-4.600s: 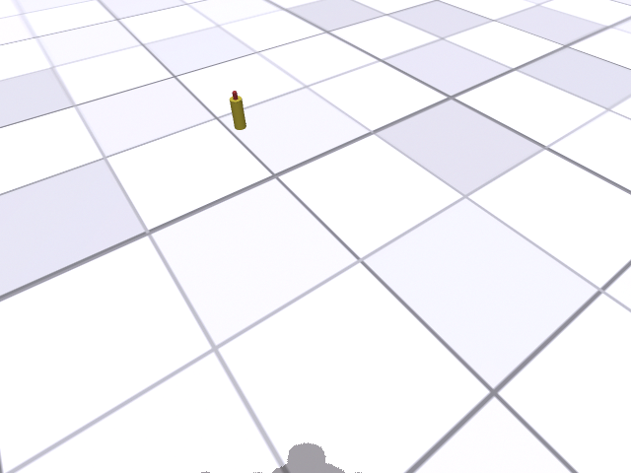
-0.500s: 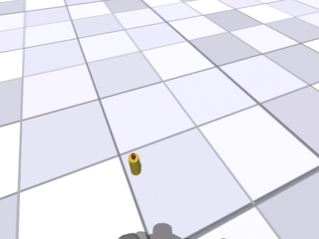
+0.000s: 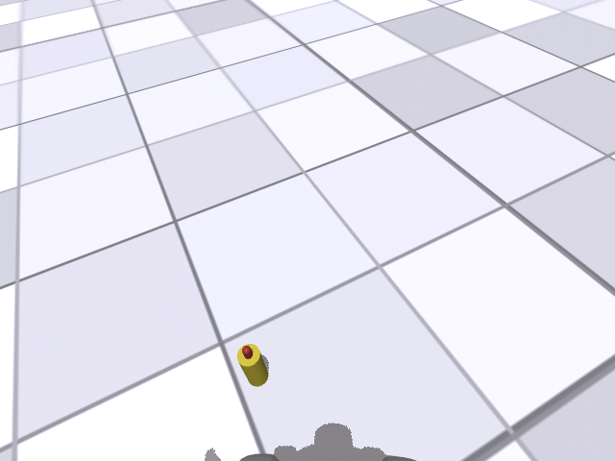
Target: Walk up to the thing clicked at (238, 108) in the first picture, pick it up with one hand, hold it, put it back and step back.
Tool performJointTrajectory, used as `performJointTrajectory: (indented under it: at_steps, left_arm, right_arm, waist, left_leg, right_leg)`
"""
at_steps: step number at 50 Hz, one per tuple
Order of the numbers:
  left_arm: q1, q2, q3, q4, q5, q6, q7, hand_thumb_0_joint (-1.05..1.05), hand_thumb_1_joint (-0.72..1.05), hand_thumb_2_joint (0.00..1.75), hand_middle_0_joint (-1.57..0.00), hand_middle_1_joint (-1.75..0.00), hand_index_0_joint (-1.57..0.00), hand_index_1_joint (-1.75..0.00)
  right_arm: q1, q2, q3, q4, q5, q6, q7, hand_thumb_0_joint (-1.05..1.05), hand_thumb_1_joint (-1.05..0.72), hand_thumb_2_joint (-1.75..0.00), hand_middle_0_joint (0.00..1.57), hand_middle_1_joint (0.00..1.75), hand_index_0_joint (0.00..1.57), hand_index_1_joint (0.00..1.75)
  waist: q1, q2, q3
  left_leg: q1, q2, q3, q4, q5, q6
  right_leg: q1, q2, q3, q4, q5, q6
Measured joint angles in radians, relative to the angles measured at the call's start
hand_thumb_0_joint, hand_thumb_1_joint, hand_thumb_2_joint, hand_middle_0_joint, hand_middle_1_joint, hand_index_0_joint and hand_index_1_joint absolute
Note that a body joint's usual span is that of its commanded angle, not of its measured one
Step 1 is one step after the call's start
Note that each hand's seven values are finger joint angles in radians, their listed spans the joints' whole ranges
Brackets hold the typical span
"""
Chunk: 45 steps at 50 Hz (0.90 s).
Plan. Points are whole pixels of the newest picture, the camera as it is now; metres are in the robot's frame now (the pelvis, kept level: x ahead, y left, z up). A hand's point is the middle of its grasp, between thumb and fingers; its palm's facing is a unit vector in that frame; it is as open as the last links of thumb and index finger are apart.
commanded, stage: walk up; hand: left
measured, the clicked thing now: (252, 363) +0.49 +0.23 -0.64
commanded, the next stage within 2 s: stand in 1.66 s
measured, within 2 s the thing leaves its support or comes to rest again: neither
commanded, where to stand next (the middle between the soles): +0.14 +0.02 m, yaw -1 degrees
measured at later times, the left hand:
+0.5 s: hand out of the picture +0.14 +0.30 -0.16, palm faces -0.06 -0.92 -0.38, open 7.4 cm
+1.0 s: hand (143, 403) +0.23 +0.29 -0.13, palm faces -0.03 -0.94 -0.35, open 7.4 cm
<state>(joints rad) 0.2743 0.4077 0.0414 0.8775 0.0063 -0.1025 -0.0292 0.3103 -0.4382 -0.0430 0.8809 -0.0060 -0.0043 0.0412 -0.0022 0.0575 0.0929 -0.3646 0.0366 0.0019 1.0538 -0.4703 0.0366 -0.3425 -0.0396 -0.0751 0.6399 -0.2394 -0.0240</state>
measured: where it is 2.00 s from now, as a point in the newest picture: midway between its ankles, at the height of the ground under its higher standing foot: outside the picture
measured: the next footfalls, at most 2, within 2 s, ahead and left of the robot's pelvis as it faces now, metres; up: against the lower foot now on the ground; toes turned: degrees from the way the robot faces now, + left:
left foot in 0.24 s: +0.18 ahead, +0.17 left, +0.00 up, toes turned +0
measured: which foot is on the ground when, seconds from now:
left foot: up 0.00-0.22, down 0.24-1.00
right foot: down 0.00-1.00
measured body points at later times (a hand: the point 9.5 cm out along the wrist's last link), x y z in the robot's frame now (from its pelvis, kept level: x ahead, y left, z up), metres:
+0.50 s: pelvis +0.09 +0.03 +0.00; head +0.11 +0.04 +0.44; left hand +0.14 +0.35 -0.13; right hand +0.18 -0.28 -0.12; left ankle +0.15 +0.17 -0.72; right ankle +0.10 -0.10 -0.72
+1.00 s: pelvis +0.12 +0.03 +0.02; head +0.13 +0.03 +0.47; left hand +0.23 +0.33 -0.10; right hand +0.21 -0.28 -0.11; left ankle +0.15 +0.17 -0.72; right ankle +0.10 -0.10 -0.72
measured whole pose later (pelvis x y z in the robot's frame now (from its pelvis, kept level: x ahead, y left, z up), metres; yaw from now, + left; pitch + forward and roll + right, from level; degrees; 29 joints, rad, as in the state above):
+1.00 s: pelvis +0.12 +0.03 +0.02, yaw -1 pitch -2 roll +0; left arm 0.04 0.37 -0.01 1.13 0.00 -0.02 -0.01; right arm 0.05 -0.37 0.01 1.14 0.00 -0.02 0.01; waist -0.01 0.00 0.06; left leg -0.21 0.04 0.01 0.44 -0.19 -0.02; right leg -0.14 -0.04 -0.04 0.44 -0.26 0.02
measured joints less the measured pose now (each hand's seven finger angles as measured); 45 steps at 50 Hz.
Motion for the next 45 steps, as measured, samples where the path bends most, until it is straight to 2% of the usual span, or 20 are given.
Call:
performJointTrajectory:
  at_steps: [3, 7, 10, 12, 14, 16, 17, 19, 21, 22, 23, 25, 27, 30, 37, 45]
  left_arm:
    - [0.017, -0.007, -0.009, -0.011, 0.0, 0.001, 0.005, 0.0, 0.9, 0.9, -0.21, -0.3, -0.21, -0.3]
    - [0.041, 0.008, -0.014, -0.014, 0.009, 0.009, 0.013, 0.0, 0.9, 0.9, -0.21, -0.3, -0.21, -0.3]
    - [0.04, 0.024, -0.02, -0.002, 0.009, 0.027, 0.02, 0.01, 0.9, 0.9, -0.21, -0.3, -0.21, -0.3]
    - [0.035, 0.027, -0.026, 0.009, 0.003, 0.044, 0.026, 0.01, 0.9, 0.9, -0.21, -0.3, -0.21, -0.3]
    - [0.01, 0.029, -0.027, 0.026, -0.002, 0.066, 0.033, 0.01, 0.9, 0.9, -0.21, -0.3, -0.21, -0.3]
    - [-0.006, 0.028, -0.029, 0.043, -0.001, 0.077, 0.036, 0.01, 0.9, 0.9, -0.21, -0.3, -0.21, -0.3]
    - [-0.011, 0.029, -0.029, 0.051, -0.001, 0.077, 0.036, 0.01, 0.9, 0.9, -0.21, -0.3, -0.21, -0.3]
    - [-0.016, 0.027, -0.027, 0.068, -0.002, 0.07, 0.033, 0.01, 0.91, 0.9, -0.21, -0.3, -0.21, -0.3]
    - [-0.016, 0.02, -0.023, 0.084, 0.001, 0.06, 0.03, 0.01, 0.91, 0.9, -0.21, -0.3, -0.21, -0.3]
    - [-0.019, 0.013, -0.02, 0.094, 0.005, 0.057, 0.031, 0.01, 0.91, 0.9, -0.21, -0.3, -0.21, -0.3]
    - [-0.023, 0.002, -0.019, 0.104, 0.011, 0.056, 0.033, 0.01, 0.91, 0.9, -0.21, -0.3, -0.21, -0.3]
    - [-0.023, -0.007, -0.022, 0.116, 0.018, 0.058, 0.031, 0.01, 0.91, 0.9, -0.21, -0.3, -0.21, -0.3]
    - [-0.032, -0.014, -0.031, 0.131, 0.014, 0.065, 0.029, 0.01, 0.9, 0.9, -0.21, -0.3, -0.21, -0.3]
    - [-0.065, -0.025, -0.04, 0.152, 0.004, 0.071, 0.027, 0.01, 0.9, 0.9, -0.21, -0.3, -0.21, -0.3]
    - [-0.159, -0.024, -0.044, 0.173, -0.011, 0.072, 0.031, 0.01, 0.9, 0.9, -0.21, -0.3, -0.21, -0.3]
    - [-0.226, -0.032, -0.049, 0.218, -0.007, 0.084, 0.028, 0.01, 0.91, 0.9, -0.21, -0.3, -0.21, -0.3]
  right_arm:
    - [-0.023, -0.003, -0.003, -0.004, -0.003, -0.005, 0.008, 0.01, -0.91, -0.9, 0.2, 0.3, 0.2, 0.3]
    - [-0.054, 0.003, -0.009, -0.01, -0.008, -0.003, 0.014, 0.01, -0.91, -0.9, 0.2, 0.3, 0.2, 0.3]
    - [-0.076, 0.01, -0.009, -0.001, -0.004, -0.007, 0.006, 0.01, -0.91, -0.9, 0.2, 0.3, 0.2, 0.3]
    - [-0.083, 0.006, -0.01, 0.006, -0.005, -0.017, -0.004, 0.01, -0.91, -0.9, 0.2, 0.3, 0.21, 0.3]
    - [-0.098, 0.022, -0.009, 0.017, -0.009, -0.023, -0.014, 0.01, -0.91, -0.9, 0.2, 0.3, 0.2, 0.3]
    - [-0.11, 0.039, 0.003, 0.019, -0.008, -0.023, -0.011, 0.01, -0.91, -0.9, 0.2, 0.3, 0.21, 0.3]
    - [-0.114, 0.047, 0.008, 0.019, -0.009, -0.022, -0.011, 0.01, -0.91, -0.9, 0.2, 0.3, 0.21, 0.3]
    - [-0.122, 0.057, 0.017, 0.02, -0.012, -0.019, -0.012, 0.01, -0.91, -0.9, 0.2, 0.3, 0.21, 0.3]
    - [-0.127, 0.055, 0.023, 0.025, -0.011, -0.013, -0.012, 0.01, -0.91, -0.9, 0.2, 0.3, 0.21, 0.3]
    - [-0.129, 0.05, 0.025, 0.03, -0.009, -0.009, -0.013, 0.01, -0.91, -0.9, 0.2, 0.3, 0.21, 0.3]
    - [-0.131, 0.046, 0.025, 0.038, -0.005, -0.004, -0.016, 0.01, -0.91, -0.9, 0.2, 0.3, 0.21, 0.3]
    - [-0.135, 0.051, 0.028, 0.064, 0.001, 0.005, -0.021, 0.01, -0.91, -0.9, 0.2, 0.3, 0.21, 0.3]
    - [-0.142, 0.052, 0.031, 0.087, 0.006, -0.001, -0.024, 0.01, -0.91, -0.9, 0.2, 0.3, 0.21, 0.3]
    - [-0.154, 0.053, 0.037, 0.12, 0.01, -0.017, -0.028, 0.01, -0.91, -0.9, 0.2, 0.3, 0.21, 0.3]
    - [-0.203, 0.071, 0.051, 0.183, 0.015, -0.022, -0.034, 0.01, -0.91, -0.9, 0.2, 0.3, 0.21, 0.3]
    - [-0.25, 0.072, 0.054, 0.236, 0.01, -0.016, -0.034, 0.01, -0.91, -0.9, 0.2, 0.3, 0.21, 0.3]
  waist:
    - [0.013, 0.015, -0.001]
    - [0.029, 0.005, 0.002]
    - [0.039, -0.018, 0.004]
    - [0.035, -0.024, -0.005]
    - [0.032, -0.056, 0.002]
    - [0.026, -0.071, 0.003]
    - [0.021, -0.078, 0.002]
    - [0.012, -0.087, -0.002]
    - [0.003, -0.084, -0.008]
    - [0.001, -0.074, -0.009]
    - [0.0, -0.057, -0.01]
    - [0.007, -0.058, -0.023]
    - [0.009, -0.062, -0.026]
    - [0.007, -0.057, -0.022]
    - [0.005, -0.064, -0.011]
    - [-0.005, -0.062, -0.028]
  left_leg:
    - [-0.079, 0.016, 0.003, -0.022, 0.052, -0.009]
    - [-0.119, 0.043, 0.009, -0.174, 0.109, -0.022]
    - [-0.083, 0.041, 0.018, -0.322, 0.203, -0.026]
    - [-0.038, 0.029, 0.019, -0.41, 0.27, -0.028]
    - [-0.049, 0.009, 0.03, -0.364, 0.244, -0.042]
    - [-0.049, 0.012, 0.036, -0.344, 0.219, -0.032]
    - [-0.045, 0.014, 0.038, -0.346, 0.214, -0.028]
    - [-0.036, 0.019, 0.041, -0.355, 0.21, -0.03]
    - [-0.035, 0.025, 0.039, -0.346, 0.199, -0.038]
    - [-0.037, 0.033, 0.032, -0.332, 0.189, -0.044]
    - [-0.036, 0.042, 0.022, -0.321, 0.178, -0.049]
    - [-0.026, 0.028, 0.013, -0.325, 0.141, -0.042]
    - [0.002, 0.013, 0.015, -0.368, 0.188, -0.042]
    - [0.025, 0.009, 0.018, -0.397, 0.188, -0.055]
    - [0.073, 0.007, 0.016, -0.462, 0.207, -0.056]
    - [0.126, 0.005, 0.014, -0.552, 0.248, -0.059]
  right_leg:
    - [0.045, -0.002, -0.003, -0.052, 0.004, 0.003]
    - [0.072, -0.011, 0.004, -0.064, -0.016, 0.016]
    - [0.065, -0.027, 0.018, -0.012, -0.06, 0.032]
    - [0.04, -0.038, 0.023, 0.066, -0.114, 0.045]
    - [0.007, -0.047, 0.057, 0.158, -0.191, 0.02]
    - [-0.026, -0.025, 0.073, 0.242, -0.275, 0.005]
    - [-0.036, -0.018, 0.07, 0.259, -0.284, 0.001]
    - [-0.038, -0.013, 0.057, 0.226, -0.253, -0.004]
    - [-0.005, -0.005, 0.043, 0.114, -0.185, -0.005]
    - [0.011, 0.003, 0.039, 0.077, -0.118, 0.006]
    - [0.024, 0.013, 0.029, 0.064, -0.1, 0.018]
    - [0.03, 0.011, 0.035, 0.06, -0.11, 0.029]
    - [0.041, 0.002, 0.045, 0.053, -0.118, 0.035]
    - [0.064, -0.003, 0.046, 0.022, -0.112, 0.045]
    - [0.116, -0.002, 0.04, -0.049, -0.088, 0.044]
    - [0.17, -0.002, 0.035, -0.138, -0.048, 0.045]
